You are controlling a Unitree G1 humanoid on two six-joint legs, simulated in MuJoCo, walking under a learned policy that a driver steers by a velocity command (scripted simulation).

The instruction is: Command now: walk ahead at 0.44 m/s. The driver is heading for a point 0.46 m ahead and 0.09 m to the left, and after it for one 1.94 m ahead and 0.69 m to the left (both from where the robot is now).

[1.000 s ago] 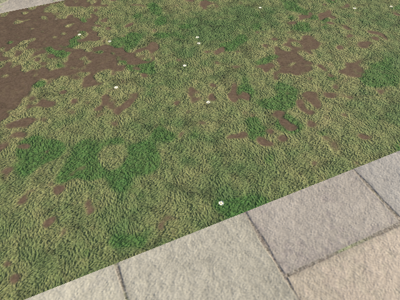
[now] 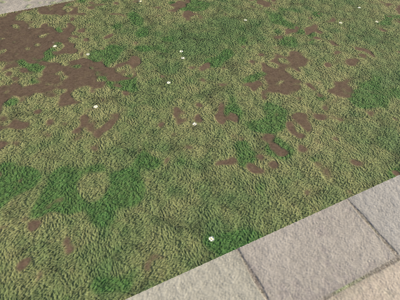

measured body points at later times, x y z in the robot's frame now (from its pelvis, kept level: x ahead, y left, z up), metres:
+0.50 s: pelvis +0.19 -0.06 -0.01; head +0.23 -0.06 +0.44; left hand +0.27 +0.22 -0.14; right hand +0.32 -0.32 -0.14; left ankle +0.22 +0.08 -0.69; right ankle +0.27 -0.14 -0.75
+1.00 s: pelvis +0.23 -0.01 +0.00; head +0.26 +0.03 +0.45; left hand +0.26 +0.31 -0.13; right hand +0.46 -0.22 -0.09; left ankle +0.20 +0.08 -0.75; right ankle +0.32 -0.15 -0.69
